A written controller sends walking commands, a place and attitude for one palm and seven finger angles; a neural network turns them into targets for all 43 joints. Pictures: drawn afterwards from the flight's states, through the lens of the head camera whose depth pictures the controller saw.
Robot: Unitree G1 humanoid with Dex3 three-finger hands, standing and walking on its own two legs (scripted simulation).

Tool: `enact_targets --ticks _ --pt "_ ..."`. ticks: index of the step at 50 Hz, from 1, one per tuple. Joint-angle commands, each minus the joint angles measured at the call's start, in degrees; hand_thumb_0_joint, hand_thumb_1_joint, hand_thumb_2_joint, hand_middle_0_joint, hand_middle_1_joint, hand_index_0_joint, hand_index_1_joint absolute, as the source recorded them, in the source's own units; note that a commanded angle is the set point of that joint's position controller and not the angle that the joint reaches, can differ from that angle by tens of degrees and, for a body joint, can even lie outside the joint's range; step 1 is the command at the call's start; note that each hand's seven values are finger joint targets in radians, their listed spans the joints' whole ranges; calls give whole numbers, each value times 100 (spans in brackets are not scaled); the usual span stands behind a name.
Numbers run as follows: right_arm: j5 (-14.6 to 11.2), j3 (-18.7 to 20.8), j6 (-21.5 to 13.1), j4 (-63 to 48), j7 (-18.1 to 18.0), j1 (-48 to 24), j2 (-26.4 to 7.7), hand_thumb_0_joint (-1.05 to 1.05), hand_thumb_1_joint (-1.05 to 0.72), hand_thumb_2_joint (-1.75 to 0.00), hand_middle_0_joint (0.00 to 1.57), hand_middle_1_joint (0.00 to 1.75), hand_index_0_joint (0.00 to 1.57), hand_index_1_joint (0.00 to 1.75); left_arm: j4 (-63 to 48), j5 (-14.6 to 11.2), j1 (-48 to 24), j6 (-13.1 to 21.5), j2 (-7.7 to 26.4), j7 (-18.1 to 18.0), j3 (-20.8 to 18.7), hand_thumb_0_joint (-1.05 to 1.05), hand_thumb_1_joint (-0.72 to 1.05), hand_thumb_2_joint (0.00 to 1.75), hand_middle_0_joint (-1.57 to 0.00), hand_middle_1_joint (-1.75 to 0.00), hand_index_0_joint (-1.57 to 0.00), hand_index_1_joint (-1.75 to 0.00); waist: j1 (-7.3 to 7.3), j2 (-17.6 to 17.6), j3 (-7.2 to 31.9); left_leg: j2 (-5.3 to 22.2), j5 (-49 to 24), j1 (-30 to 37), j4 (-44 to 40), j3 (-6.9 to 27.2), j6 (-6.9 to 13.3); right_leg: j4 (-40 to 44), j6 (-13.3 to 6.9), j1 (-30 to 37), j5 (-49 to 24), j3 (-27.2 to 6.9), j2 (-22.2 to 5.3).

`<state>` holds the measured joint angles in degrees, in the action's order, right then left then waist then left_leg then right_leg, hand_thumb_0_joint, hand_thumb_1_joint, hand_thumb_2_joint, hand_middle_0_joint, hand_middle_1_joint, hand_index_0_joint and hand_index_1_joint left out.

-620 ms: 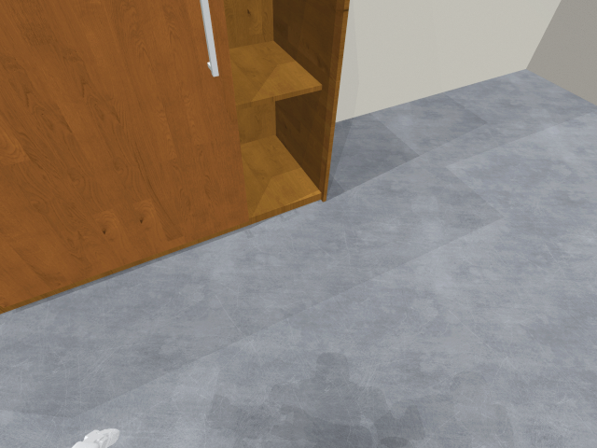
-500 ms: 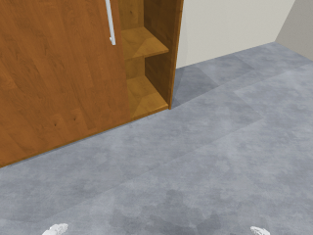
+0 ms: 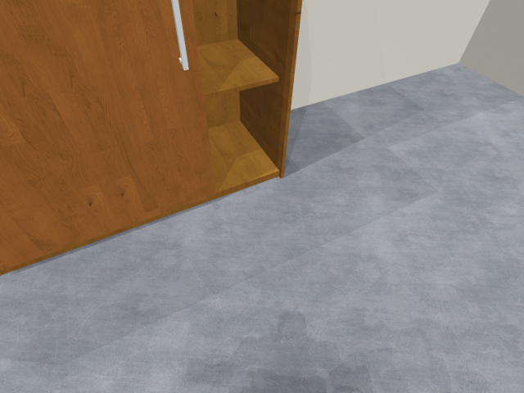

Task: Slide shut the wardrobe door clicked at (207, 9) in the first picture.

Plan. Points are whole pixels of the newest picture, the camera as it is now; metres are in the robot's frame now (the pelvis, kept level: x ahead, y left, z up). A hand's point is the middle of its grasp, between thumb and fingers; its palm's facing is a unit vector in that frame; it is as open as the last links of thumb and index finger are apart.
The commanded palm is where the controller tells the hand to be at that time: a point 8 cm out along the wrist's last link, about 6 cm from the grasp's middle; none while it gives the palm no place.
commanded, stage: stand and wait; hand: left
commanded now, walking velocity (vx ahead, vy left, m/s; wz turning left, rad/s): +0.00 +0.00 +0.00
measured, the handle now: (176, 21) +1.05 +0.33 +0.11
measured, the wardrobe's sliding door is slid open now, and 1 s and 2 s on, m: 0.38 0.38 0.38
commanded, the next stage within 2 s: look at it before walking up in 0.36 s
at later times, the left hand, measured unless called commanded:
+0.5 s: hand out of the picture +0.06 +0.24 -0.15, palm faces -0.03 -0.95 -0.32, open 7.4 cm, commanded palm none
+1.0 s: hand out of the picture +0.05 +0.24 -0.16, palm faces -0.02 -0.95 -0.32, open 7.4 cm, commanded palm none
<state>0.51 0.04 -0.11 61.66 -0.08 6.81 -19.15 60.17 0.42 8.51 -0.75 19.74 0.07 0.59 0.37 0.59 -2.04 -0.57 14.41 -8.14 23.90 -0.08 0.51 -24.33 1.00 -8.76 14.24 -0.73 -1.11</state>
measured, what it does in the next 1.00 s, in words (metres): stands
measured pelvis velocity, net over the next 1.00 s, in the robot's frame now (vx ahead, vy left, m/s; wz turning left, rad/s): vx -0.01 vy -0.01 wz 0.00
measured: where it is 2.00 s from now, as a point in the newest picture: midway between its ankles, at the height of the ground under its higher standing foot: outside the picture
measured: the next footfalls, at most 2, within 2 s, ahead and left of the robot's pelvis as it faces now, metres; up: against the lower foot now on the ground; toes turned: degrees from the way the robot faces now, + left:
right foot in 1.40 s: +0.10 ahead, -0.15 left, +0.00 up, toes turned -15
left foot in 1.90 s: +0.41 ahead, +0.01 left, +0.00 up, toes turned -11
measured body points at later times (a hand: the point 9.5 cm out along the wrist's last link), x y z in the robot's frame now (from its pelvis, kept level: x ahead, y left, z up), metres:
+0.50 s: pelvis -0.01 -0.01 +0.00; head -0.01 +0.00 +0.45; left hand +0.06 +0.29 -0.13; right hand +0.06 -0.30 -0.13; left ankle -0.02 +0.11 -0.74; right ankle -0.01 -0.13 -0.74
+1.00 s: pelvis -0.01 -0.01 +0.00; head -0.01 +0.00 +0.45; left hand +0.06 +0.29 -0.13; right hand +0.07 -0.30 -0.13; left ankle -0.02 +0.11 -0.74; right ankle -0.01 -0.13 -0.74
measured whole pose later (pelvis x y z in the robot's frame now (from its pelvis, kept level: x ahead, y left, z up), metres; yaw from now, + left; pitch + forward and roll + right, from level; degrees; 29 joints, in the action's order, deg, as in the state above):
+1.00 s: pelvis -0.01 -0.01 +0.00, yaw +0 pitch -1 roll +0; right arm 0.4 -0.3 -0.6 63.9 0.2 6.5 -19.0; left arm 62.4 0.6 8.1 -0.1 19.5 0.3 0.7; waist 0.6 0.5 -1.7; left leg 0.0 11.5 -7.7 20.6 0.2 -0.1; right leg -20.9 0.5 -8.2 11.3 -0.4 -0.6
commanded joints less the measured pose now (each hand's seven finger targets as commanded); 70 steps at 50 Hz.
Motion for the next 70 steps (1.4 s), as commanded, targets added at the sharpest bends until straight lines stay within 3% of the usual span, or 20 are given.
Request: enact_targets --ticks 1,15,51,53,55,58,59,60,61,62,64,66,67,68,69,70 --pt "-4 218 -179 -362 -83 -359 -1170 0 -90 -90 20 30 20 30 -341 10 -302 188 1154 -93 -246 0 90 90 -20 -30 -20 -30 -13 -67 519 702 -1314 102 -402 501 158 329 -258 194 -1251 -431 -582" --pt "-2 201 -177 -191 -60 -292 -1175 0 -90 -90 20 30 20 30 -218 25 -335 191 1150 -77 -232 0 90 90 -20 -30 -20 -30 -16 -10 337 720 -814 23 -609 539 134 565 -239 6 -674 -502 -563" --pt "-14 189 -196 -139 -66 -267 -1192 0 -90 -90 20 30 20 30 -129 29 -253 227 1153 -73 -235 0 90 90 -20 -30 -20 -30 -18 -41 422 747 -1099 147 -658 566 111 659 -226 126 -970 -493 -579" --pt "34 51 -111 12 -53 72 -531 0 -90 -90 20 30 20 30 29 23 107 113 502 -84 -107 0 90 90 -20 -30 -20 -30 -29 -22 472 729 -575 232 -465 340 -2 583 -166 11 -437 -524 -506" --pt "61 96 -50 -15 -45 277 -527 0 -90 -90 20 30 20 30 -17 53 276 21 489 -31 -147 0 90 90 -20 -30 -20 -30 -24 -54 268 744 577 122 -388 270 32 503 -229 -377 702 -629 -386" --pt "83 233 -25 -173 -48 448 -734 0 -90 -90 20 30 20 30 -261 90 342 -34 505 78 -263 0 90 90 -20 -30 -20 -30 -67 -268 -364 984 2008 -216 -635 562 218 65 -301 -1149 1585 -620 -78" --pt "80 303 -34 -201 -55 560 -837 0 -90 -90 20 30 20 30 -347 94 375 -24 449 102 -289 0 90 90 -20 -30 -20 -30 -99 -506 -445 1229 2323 -38 -783 826 366 -386 -286 -1528 1586 -459 91" --pt "77 362 -65 -215 -69 741 -956 0 -90 -90 20 30 20 30 -453 94 311 -2 315 129 -297 0 90 90 -20 -30 -20 -30 -202 -857 -575 1612 2533 58 -1114 1258 583 -1124 -224 -1865 1324 -87 295" --pt "62 418 -131 -237 -87 898 -1013 0 -90 -90 20 30 20 30 -596 82 129 27 187 150 -318 0 90 90 -20 -30 -20 -30 -279 -1113 -584 2059 2101 348 -1359 1585 869 -1908 -166 -2266 1273 170 218" --pt "66 450 -187 -247 -95 1028 -967 0 -90 -90 20 30 20 30 -735 86 -61 45 140 170 -343 0 90 90 -20 -30 -20 -30 -345 -1153 -634 2260 1469 642 -1411 1583 1053 -2356 -138 -2698 1491 88 2" --pt "76 455 -257 -264 -104 1119 -803 0 -90 -90 20 30 20 30 -858 81 -152 105 54 217 -384 0 90 90 -20 -30 -20 -30 -324 -852 -504 2325 493 789 -1142 1184 1059 -2415 -125 -2730 1514 53 -283" --pt "111 448 -280 -321 -107 917 -677 0 -90 -90 20 30 20 30 -807 72 121 142 -179 251 -397 0 90 90 -20 -30 -20 -30 -124 -882 -421 2111 -316 426 -830 468 808 -1867 -134 -1980 1347 277 -334" --pt "106 451 -282 -372 -104 717 -645 0 -90 -90 20 30 20 30 -699 65 528 144 -261 267 -415 0 90 90 -20 -30 -20 -30 84 -896 -265 1947 -309 66 -524 72 631 -1439 -146 -1276 952 431 -273" --pt "99 452 -274 -391 -98 580 -605 0 -90 -90 20 30 20 30 -496 81 1091 156 -251 270 -452 0 90 90 -20 -30 -20 -30 353 -651 -81 1685 -43 -428 185 -297 430 -959 -164 -321 335 655 -82" --pt "71 418 -269 -431 -66 509 -458 0 -90 -90 20 30 20 30 -229 105 1874 196 -16 226 -514 0 90 90 -20 -30 -20 -30 689 101 260 1260 236 -1058 1362 -706 192 -467 -231 729 60 593 35" --pt "0 318 -274 -651 -7 461 6 0 -90 -90 20 30 20 30 -70 160 2586 291 645 117 -672 0 90 90 -20 -30 -20 -30 933 2043 336 566 1559 -2550 3290 -1202 -136 599 -718 1470 1212 -1769 -1383"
